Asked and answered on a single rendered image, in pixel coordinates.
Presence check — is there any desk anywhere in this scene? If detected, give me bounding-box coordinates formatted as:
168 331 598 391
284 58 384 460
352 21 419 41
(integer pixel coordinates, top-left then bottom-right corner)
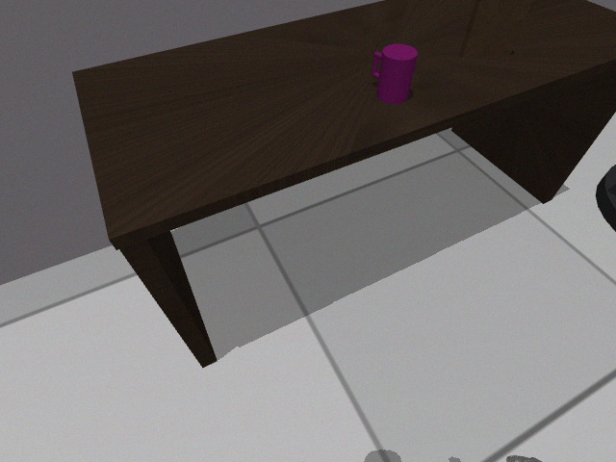
72 0 616 368

